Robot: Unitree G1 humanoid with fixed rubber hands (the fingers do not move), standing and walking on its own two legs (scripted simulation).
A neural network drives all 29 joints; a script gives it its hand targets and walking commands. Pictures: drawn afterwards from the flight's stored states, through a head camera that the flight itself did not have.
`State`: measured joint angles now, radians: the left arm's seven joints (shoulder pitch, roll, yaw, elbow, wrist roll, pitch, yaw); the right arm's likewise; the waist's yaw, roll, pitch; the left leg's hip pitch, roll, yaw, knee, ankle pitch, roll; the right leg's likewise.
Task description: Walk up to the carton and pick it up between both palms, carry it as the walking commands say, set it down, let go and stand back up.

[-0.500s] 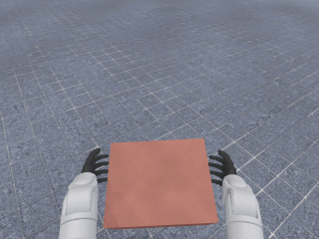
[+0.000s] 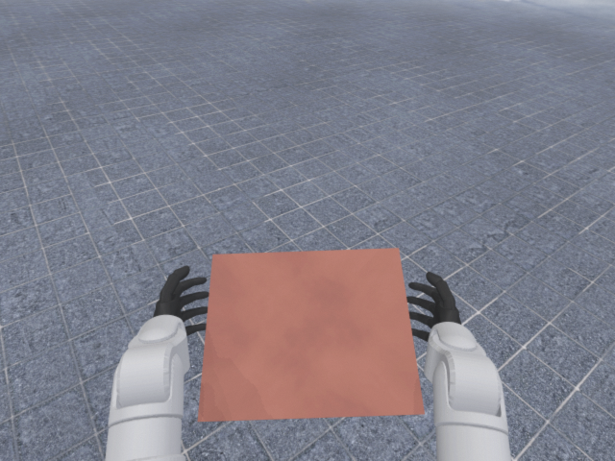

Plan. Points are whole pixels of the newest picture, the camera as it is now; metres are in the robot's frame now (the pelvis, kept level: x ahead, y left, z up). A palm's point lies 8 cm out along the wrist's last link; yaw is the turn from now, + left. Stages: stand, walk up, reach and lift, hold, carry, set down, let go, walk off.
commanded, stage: carry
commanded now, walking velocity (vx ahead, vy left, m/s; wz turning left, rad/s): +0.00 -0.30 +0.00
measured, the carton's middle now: (308, 337) +0.32 +0.01 +0.00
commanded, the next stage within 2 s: none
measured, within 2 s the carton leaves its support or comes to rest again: neither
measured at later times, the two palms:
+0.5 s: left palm (276, 384) +0.21 +0.04 +0.08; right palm (577, 386) +0.22 -0.30 +0.08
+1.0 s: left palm (483, 416) +0.18 -0.18 +0.08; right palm out of the picture +0.18 -0.52 +0.09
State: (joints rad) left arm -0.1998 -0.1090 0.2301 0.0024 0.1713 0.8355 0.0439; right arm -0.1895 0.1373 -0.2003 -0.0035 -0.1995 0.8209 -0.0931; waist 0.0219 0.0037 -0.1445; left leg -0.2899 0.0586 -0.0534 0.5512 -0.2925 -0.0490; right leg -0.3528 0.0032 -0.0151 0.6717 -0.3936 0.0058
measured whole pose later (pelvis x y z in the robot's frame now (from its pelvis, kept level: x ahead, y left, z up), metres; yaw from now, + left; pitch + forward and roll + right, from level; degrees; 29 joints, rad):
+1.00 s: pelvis -0.07 -0.35 -0.01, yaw +2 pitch +5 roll -2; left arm -0.07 -0.13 0.14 -0.46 0.10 1.17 0.16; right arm -0.07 0.13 -0.10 -0.49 -0.06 1.21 -0.23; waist -0.03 0.02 -0.10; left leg -0.53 0.07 0.15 0.98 -0.48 -0.04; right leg -0.45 0.04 -0.19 0.54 -0.19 -0.11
